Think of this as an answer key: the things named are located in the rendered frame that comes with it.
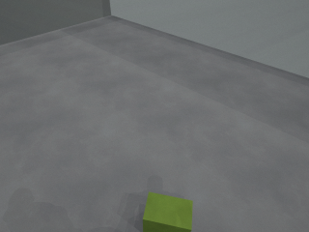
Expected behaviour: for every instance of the carton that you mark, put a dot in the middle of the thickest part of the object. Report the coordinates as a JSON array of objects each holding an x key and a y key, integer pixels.
[{"x": 164, "y": 213}]

